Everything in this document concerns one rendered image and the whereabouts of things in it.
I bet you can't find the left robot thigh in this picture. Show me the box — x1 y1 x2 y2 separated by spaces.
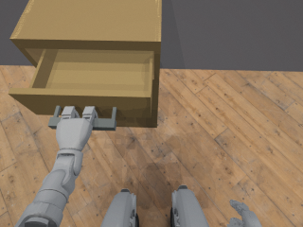
100 192 136 227

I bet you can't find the robot right hand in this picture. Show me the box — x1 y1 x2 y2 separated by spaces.
226 200 262 227

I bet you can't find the robot left forearm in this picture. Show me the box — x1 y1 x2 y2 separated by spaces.
14 148 83 227

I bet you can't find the cabinet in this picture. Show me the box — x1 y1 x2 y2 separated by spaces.
9 0 162 128

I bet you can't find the handle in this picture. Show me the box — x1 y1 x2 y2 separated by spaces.
47 105 117 131

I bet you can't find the robot right shin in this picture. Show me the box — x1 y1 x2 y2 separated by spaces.
173 184 194 227

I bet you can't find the robot left hand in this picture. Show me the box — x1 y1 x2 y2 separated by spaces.
56 106 98 151

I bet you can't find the drawer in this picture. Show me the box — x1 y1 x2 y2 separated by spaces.
8 48 154 118

